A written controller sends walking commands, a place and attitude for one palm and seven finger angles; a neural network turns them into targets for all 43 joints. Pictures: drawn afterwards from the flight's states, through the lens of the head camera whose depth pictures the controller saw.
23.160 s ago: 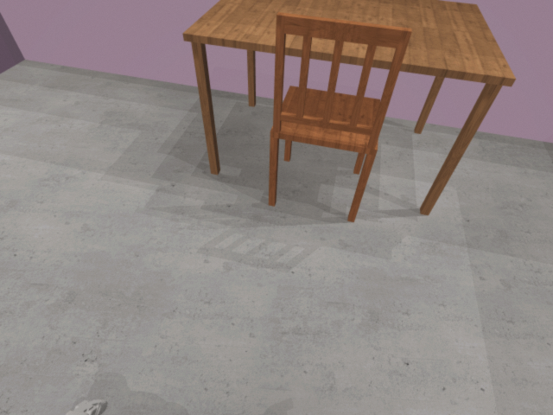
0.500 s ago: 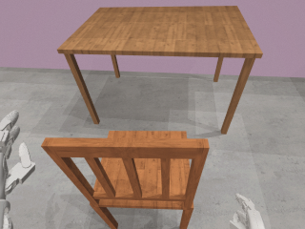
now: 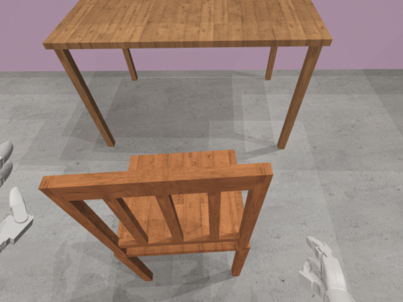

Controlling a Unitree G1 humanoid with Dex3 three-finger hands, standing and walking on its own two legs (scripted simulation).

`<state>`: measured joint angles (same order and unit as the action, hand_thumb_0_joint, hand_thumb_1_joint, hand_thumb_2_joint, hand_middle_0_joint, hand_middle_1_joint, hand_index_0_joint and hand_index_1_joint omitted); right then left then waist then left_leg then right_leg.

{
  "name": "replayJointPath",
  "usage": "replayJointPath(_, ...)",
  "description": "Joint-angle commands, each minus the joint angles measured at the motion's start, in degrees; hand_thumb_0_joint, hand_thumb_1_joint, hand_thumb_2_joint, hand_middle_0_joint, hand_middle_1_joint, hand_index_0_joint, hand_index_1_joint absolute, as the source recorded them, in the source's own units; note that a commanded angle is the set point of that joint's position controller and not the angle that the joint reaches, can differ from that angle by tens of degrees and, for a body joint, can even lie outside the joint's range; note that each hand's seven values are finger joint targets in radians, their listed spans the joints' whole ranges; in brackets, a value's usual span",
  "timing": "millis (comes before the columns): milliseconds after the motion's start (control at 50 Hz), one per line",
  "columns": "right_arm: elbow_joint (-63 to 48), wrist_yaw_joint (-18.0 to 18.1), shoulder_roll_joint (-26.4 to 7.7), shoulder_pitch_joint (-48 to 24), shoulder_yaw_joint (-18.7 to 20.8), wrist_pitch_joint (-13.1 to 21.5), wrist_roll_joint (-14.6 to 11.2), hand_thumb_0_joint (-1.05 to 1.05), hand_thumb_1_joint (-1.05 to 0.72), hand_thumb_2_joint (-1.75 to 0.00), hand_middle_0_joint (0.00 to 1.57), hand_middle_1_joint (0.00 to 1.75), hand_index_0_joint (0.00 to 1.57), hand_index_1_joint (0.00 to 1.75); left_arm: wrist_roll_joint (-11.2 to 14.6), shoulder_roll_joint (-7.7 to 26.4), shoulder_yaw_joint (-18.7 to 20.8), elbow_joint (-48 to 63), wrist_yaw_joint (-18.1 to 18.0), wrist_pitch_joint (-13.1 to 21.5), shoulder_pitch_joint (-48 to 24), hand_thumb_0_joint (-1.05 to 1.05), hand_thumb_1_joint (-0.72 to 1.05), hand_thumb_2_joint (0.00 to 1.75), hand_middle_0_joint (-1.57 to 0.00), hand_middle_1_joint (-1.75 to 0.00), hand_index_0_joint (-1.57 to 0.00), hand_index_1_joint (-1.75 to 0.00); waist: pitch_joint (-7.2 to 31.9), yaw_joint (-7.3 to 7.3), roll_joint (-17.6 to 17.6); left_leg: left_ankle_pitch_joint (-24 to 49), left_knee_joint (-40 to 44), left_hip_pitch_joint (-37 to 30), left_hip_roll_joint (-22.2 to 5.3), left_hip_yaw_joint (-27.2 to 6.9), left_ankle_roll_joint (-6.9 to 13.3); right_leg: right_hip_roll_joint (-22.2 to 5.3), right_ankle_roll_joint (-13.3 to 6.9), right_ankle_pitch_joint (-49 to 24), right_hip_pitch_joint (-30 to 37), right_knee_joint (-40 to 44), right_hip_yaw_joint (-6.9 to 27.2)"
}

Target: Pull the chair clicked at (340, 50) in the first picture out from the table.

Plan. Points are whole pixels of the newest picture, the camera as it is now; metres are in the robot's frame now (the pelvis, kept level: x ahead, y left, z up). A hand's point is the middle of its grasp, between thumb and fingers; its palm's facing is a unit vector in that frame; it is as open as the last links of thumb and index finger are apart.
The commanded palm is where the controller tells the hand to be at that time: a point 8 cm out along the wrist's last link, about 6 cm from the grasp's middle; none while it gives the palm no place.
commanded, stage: step back with the hand held close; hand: left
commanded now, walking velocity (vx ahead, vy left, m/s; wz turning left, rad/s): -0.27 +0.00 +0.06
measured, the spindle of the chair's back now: (171, 219) +0.31 +0.10 -0.10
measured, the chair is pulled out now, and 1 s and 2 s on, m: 0.62 0.62 0.62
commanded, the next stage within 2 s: stop stepping back and stand still in 1.52 s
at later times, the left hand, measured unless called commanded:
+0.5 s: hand out of the picture +0.14 +0.27 +0.15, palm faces +0.47 -0.73 -0.50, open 7.4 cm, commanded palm +0.08 +0.30 +0.17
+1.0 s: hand out of the picture +0.13 +0.28 +0.16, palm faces +0.47 -0.69 -0.55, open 7.4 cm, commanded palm +0.05 +0.31 +0.17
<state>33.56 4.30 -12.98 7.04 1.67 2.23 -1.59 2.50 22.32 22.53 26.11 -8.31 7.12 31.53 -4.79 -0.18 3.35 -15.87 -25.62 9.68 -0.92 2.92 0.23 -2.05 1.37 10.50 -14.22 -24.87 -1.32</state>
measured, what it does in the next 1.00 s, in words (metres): shifts its weight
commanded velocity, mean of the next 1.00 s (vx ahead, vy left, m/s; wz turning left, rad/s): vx -0.34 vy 0.00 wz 0.01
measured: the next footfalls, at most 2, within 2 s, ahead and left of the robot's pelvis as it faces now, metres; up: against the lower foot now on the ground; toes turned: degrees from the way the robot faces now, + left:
right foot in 1.10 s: -0.04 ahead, -0.15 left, +0.00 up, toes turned +0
left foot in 1.42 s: -0.10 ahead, +0.11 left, +0.00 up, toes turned +3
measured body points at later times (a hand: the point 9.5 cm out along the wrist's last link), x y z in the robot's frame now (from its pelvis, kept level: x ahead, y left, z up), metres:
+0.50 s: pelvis -0.05 +0.00 -0.01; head -0.03 +0.00 +0.44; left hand +0.11 +0.31 +0.18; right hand +0.12 -0.24 -0.10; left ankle -0.03 +0.11 -0.74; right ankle +0.03 -0.13 -0.74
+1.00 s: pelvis -0.07 +0.00 -0.02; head -0.03 +0.02 +0.43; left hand +0.10 +0.31 +0.19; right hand +0.11 -0.24 -0.10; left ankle -0.03 +0.11 -0.74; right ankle -0.01 -0.14 -0.73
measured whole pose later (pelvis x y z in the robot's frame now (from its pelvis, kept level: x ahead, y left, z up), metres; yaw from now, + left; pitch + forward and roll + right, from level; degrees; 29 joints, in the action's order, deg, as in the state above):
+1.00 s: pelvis -0.07 +0.00 -0.02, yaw +3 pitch +2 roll -2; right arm 36.2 5.3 -10.8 10.5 1.9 7.5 -0.2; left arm 0.7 27.0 29.1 32.2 -10.9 13.8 33.1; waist -2.8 0.9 -0.4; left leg -14.9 -37.4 24.6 -1.1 -0.8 0.7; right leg -1.3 0.3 12.2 -24.5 -36.1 -2.5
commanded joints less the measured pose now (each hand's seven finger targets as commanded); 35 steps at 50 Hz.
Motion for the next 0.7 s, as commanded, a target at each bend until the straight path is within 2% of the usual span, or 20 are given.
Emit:
replayJointPath(0, -9.4, 0.6, -5.4, -3.9, 2.6, 2.4, -0.2, 0.0, -0.9, -0.9, 0.2, 0.3, 0.2, 0.3, 0.4, 11.9, 10.3, 15.2, -2.6, 3.7, 3.1, 0.0, 0.9, 0.9, -0.2, -0.3, -0.2, -0.3, 14.8, -0.73, 0.6, 26.5, 1.8, 0.6, -8.3, -6.5, 1.3, -4.9, -1.9, -19.9, 8.9, -3.9, 2.7)
replayJointPath(20, -8.8, 0.9, -5.3, -4.2, 2.8, 2.6, -0.4, 0.0, -0.9, -0.9, 0.2, 0.3, 0.2, 0.3, 0.3, 13.0, 11.3, 15.4, -2.9, 3.8, 3.1, 0.0, 0.9, 0.9, -0.2, -0.3, -0.2, -0.3, 14.7, -0.61, 2.5, 26.5, 2.1, 0.9, -8.6, -6.7, 1.6, -4.9, -1.8, -18.0, 8.5, -4.3, 2.4)
replayJointPath(60, -8.7, 0.9, -5.1, -3.6, 2.7, 3.1, -0.2, 0.0, -0.9, -0.9, 0.2, 0.3, 0.2, 0.3, 0.6, 12.0, 10.8, 15.9, -3.0, 4.0, 3.8, 0.0, 0.9, 0.9, -0.2, -0.3, -0.2, -0.3, 14.1, -0.71, 3.3, 26.1, 2.1, 2.0, -9.6, -7.4, 1.8, -4.3, -1.6, -13.0, 6.8, -5.4, 2.0)
replayJointPath(120, -7.8, 1.3, -5.1, -3.1, 2.9, 3.8, -0.2, 0.0, -0.9, -0.9, 0.2, 0.3, 0.2, 0.3, 0.6, 11.8, 10.6, 15.1, -3.3, 3.8, 3.0, 0.0, 0.9, 0.9, -0.2, -0.3, -0.2, -0.3, 12.3, -0.56, 3.9, 19.1, 2.2, 6.2, -10.0, -7.7, 2.1, -4.3, -1.7, -9.2, 6.3, -5.7, 2.3)
replayJointPath(140, -8.0, 1.3, -5.3, -2.2, 2.6, 4.0, 0.0, 0.0, -0.9, -0.9, 0.2, 0.3, 0.2, 0.3, 0.7, 10.5, 9.6, 15.0, -3.2, 3.8, 2.7, 0.0, 0.9, 0.9, -0.2, -0.3, -0.2, -0.3, 11.6, -0.5, 3.5, 15.9, 2.1, 7.8, -9.8, -7.9, 2.0, -4.1, -1.9, -8.1, 6.1, -5.7, 2.4)
replayJointPath(180, -8.0, 1.3, -5.5, -1.8, 2.5, 4.4, 0.0, 0.0, -0.9, -0.9, 0.2, 0.3, 0.2, 0.3, 0.5, 10.4, 9.2, 14.9, -3.3, 3.8, 1.4, 0.0, 0.9, 0.9, -0.2, -0.3, -0.2, -0.3, 10.4, -0.5, 2.6, 8.8, 1.5, 11.2, -9.0, -8.0, 1.9, -4.2, -2.1, -8.6, 5.9, -5.0, 3.6)
replayJointPath(220, -7.6, 1.6, -5.6, -1.2, 2.6, 4.6, -0.2, 0.0, -0.9, -0.9, 0.2, 0.3, 0.2, 0.3, 0.4, 10.7, 8.8, 14.5, -3.5, 3.7, 0.0, 0.0, 0.9, 0.9, -0.2, -0.3, -0.2, -0.3, 9.6, -0.08, 0.2, 2.3, 0.1, 11.9, -7.2, -7.4, 1.5, -5.3, -2.7, -8.8, 4.7, -2.5, 5.9)
replayJointPath(260, -8.0, 1.5, -5.6, -0.4, 2.3, 4.7, 0.2, 0.0, -0.9, -0.9, 0.2, 0.3, 0.2, 0.3, 0.1, 10.6, 8.3, 14.8, -3.7, 3.8, -1.4, 0.0, 0.9, 0.9, -0.2, -0.3, -0.2, -0.3, 8.7, 0.06, -2.6, -4.6, -1.7, 12.0, -5.0, -6.6, 1.1, -6.5, -3.4, -1.9, 0.9, 1.2, 8.5)
replayJointPath(300, -8.0, 1.4, -5.7, -0.1, 2.0, 4.8, 0.4, 0.0, -0.9, -0.9, 0.2, 0.3, 0.2, 0.3, -0.3, 11.2, 8.6, 14.4, -3.9, 4.1, -2.3, 0.0, 0.9, 0.9, -0.2, -0.3, -0.2, -0.3, 7.5, 0.11, -4.4, -9.7, -2.1, 12.1, -4.2, -6.8, 1.2, -7.3, -3.7, 7.1, -2.2, 4.3, 9.6)
replayJointPath(320, -7.6, 1.6, -5.8, -0.2, 2.1, 4.8, 0.3, 0.0, -0.9, -0.9, 0.2, 0.3, 0.2, 0.3, -0.4, 12.6, 9.6, 14.3, -4.2, 4.1, -2.6, 0.0, 0.9, 0.9, -0.2, -0.3, -0.2, -0.3, 7.1, 0.16, -3.4, -11.0, -1.4, 12.2, -4.4, -7.1, 1.5, -7.2, -3.7, 9.7, -2.8, 5.0, 9.7)
replayJointPath(340, -8.2, 1.6, -5.7, -0.1, 1.7, 4.9, 0.4, 0.0, -0.9, -0.9, 0.2, 0.3, 0.2, 0.3, -0.4, 11.5, 8.8, 14.4, -4.2, 4.3, -2.3, 0.0, 0.9, 0.9, -0.2, -0.3, -0.2, -0.3, 7.0, 0.16, -2.8, -12.5, -0.6, 12.9, -4.6, -7.5, 1.6, -6.8, -3.4, 12.8, -3.2, 5.0, 8.9)
replayJointPath(360, -8.4, 1.6, -5.8, -0.6, 1.6, 5.0, 0.5, 0.0, -0.9, -0.9, 0.2, 0.3, 0.2, 0.3, -0.7, 12.1, 9.5, 14.3, -4.3, 4.5, -2.7, 0.0, 0.9, 0.9, -0.2, -0.3, -0.2, -0.3, 6.4, -0.02, -2.1, -14.0, 0.6, 14.0, -5.2, -7.9, 2.0, -6.0, -2.8, 14.9, -3.3, 4.8, 8.5)
replayJointPath(420, -8.5, 1.7, -6.1, -0.7, 1.7, 5.4, 0.3, 0.0, -0.9, -0.9, 0.2, 0.3, 0.2, 0.3, -1.0, 12.9, 10.9, 14.2, -4.7, 4.9, -1.9, 0.0, 0.9, 0.9, -0.2, -0.3, -0.2, -0.3, 6.7, -0.11, 1.4, -16.2, 4.8, 19.2, -7.3, -10.2, 2.8, -3.9, -1.7, 13.7, 1.8, 1.2, 5.7)
replayJointPath(480, -9.1, 1.2, -6.3, 0.0, 1.7, 6.1, 0.2, 0.0, -0.9, -0.9, 0.2, 0.3, 0.2, 0.3, -0.9, 11.5, 9.9, 15.5, -4.3, 5.4, -1.2, 0.0, 0.9, 0.9, -0.2, -0.3, -0.2, -0.3, 7.9, -0.22, 1.0, -12.9, 3.8, 20.0, -7.4, -9.9, 2.8, -3.3, -1.6, 7.4, 3.9, -1.0, 5.2)
replayJointPath(520, -8.2, 1.2, -6.3, -0.3, 2.0, 6.5, 0.3, 0.0, -0.9, -0.9, 0.2, 0.3, 0.2, 0.3, -0.9, 12.0, 10.7, 15.1, -4.5, 5.5, -0.1, 0.0, 0.9, 0.9, -0.2, -0.3, -0.2, -0.3, 8.4, -0.15, 2.7, -10.6, 4.2, 20.5, -8.1, -10.2, 2.8, -3.5, -1.7, 3.3, 5.4, -2.6, 4.7)
replayJointPath(560, -8.7, 1.0, -6.7, -0.1, 2.0, 7.0, 0.4, 0.0, -0.9, -0.9, 0.2, 0.3, 0.2, 0.3, -1.2, 11.2, 10.2, 17.3, -4.4, 6.2, -1.2, 0.0, 0.9, 0.9, -0.2, -0.3, -0.2, -0.3, 7.9, -0.21, 4.6, -13.1, 5.3, 25.6, -9.5, -11.1, 3.4, -2.5, -1.5, 2.5, 8.0, -6.9, 3.7)
replayJointPath(620, -7.6, 1.1, -6.4, 0.1, 2.5, 7.7, 0.4, 0.0, -0.9, -0.9, 0.2, 0.3, 0.2, 0.3, -1.2, 12.5, 11.8, 17.3, -4.5, 6.9, -0.7, 0.0, 0.9, 0.9, -0.2, -0.3, -0.2, -0.3, 9.3, -0.18, 3.2, -8.3, 2.7, 24.8, -9.3, -10.8, 3.3, -3.3, -2.0, -4.1, 8.3, -8.2, 3.9)
replayJointPath(640, -7.6, 1.0, -6.1, 0.5, 2.4, 7.8, 0.6, 0.0, -0.9, -0.9, 0.2, 0.3, 0.2, 0.3, -1.0, 11.7, 11.4, 17.7, -4.3, 7.2, -0.7, 0.0, 0.9, 0.9, -0.2, -0.3, -0.2, -0.3, 9.7, -0.11, 2.6, -6.9, 1.1, 23.9, -8.6, -10.0, 2.9, -3.8, -2.4, -4.7, 7.2, -7.8, 4.8)
replayJointPath(680, -6.9, 0.8, -6.0, 1.1, 2.8, 8.1, 1.0, 0.0, -0.9, -0.9, 0.2, 0.3, 0.2, 0.3, -0.9, 11.9, 11.5, 18.3, -4.1, 7.9, -1.2, 0.0, 0.9, 0.9, -0.2, -0.3, -0.2, -0.3, 10.8, 0.13, -0.8, -5.4, -3.3, 20.8, -6.3, -9.0, 1.9, -5.8, -4.0, -6.0, 3.8, -4.6, 7.8)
